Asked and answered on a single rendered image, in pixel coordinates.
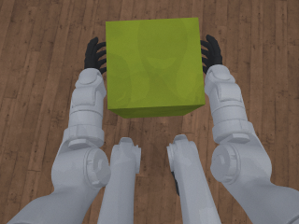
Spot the robot left thigh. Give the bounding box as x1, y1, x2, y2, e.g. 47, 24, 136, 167
97, 142, 141, 224

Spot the robot thigh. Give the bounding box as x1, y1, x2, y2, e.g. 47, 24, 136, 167
166, 138, 221, 224
97, 142, 141, 224

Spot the left robot forearm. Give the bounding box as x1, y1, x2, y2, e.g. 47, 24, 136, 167
51, 68, 107, 185

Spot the left robot hand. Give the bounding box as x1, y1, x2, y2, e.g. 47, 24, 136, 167
84, 37, 107, 75

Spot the right robot hand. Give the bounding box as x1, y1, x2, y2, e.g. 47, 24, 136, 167
200, 35, 222, 74

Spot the robot right thigh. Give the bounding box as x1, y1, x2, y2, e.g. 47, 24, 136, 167
166, 138, 221, 224

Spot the right robot upper arm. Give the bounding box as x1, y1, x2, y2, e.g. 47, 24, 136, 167
210, 142, 299, 224

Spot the carton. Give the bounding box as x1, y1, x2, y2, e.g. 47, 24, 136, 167
106, 17, 206, 119

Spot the right robot forearm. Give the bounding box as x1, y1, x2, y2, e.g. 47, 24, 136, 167
204, 64, 272, 172

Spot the left robot upper arm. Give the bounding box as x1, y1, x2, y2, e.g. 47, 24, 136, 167
7, 147, 111, 224

